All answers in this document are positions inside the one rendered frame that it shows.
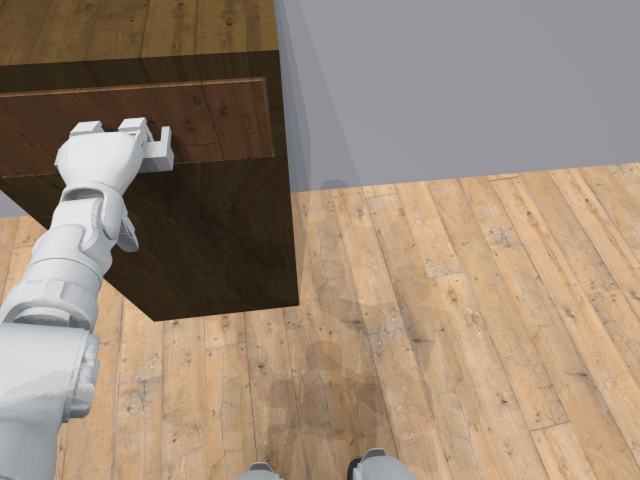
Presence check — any left robot hand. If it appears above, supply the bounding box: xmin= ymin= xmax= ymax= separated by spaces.
xmin=58 ymin=117 xmax=154 ymax=252

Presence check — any cabinet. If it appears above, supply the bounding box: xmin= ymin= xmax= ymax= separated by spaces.
xmin=0 ymin=0 xmax=299 ymax=322

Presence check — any robot left forearm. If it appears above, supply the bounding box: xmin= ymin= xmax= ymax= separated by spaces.
xmin=0 ymin=181 xmax=124 ymax=334

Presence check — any robot left shin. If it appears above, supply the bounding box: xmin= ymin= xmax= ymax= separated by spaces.
xmin=249 ymin=462 xmax=275 ymax=474

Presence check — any robot right thigh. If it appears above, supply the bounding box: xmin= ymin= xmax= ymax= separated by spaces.
xmin=353 ymin=456 xmax=417 ymax=480

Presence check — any handle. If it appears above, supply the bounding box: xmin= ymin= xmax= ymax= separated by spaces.
xmin=54 ymin=126 xmax=174 ymax=173

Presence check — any drawer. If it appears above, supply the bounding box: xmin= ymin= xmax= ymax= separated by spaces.
xmin=0 ymin=77 xmax=272 ymax=176

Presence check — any left robot upper arm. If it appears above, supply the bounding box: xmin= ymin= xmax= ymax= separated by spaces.
xmin=0 ymin=322 xmax=100 ymax=480

